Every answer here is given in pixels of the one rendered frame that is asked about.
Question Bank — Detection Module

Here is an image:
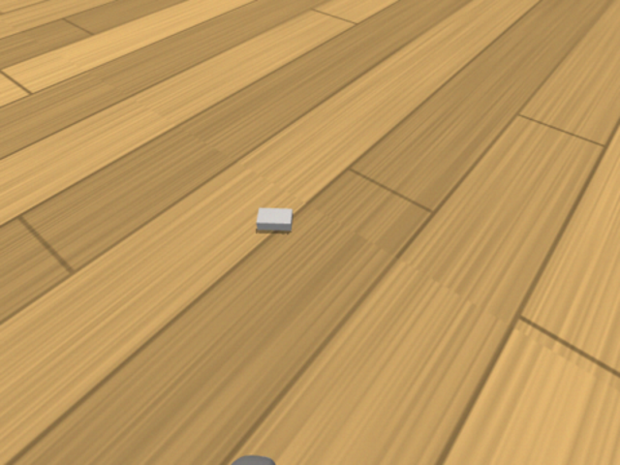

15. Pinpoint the small box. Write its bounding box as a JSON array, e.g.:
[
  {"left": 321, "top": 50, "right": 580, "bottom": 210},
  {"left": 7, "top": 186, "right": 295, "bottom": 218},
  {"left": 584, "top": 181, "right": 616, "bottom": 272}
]
[{"left": 257, "top": 208, "right": 293, "bottom": 231}]

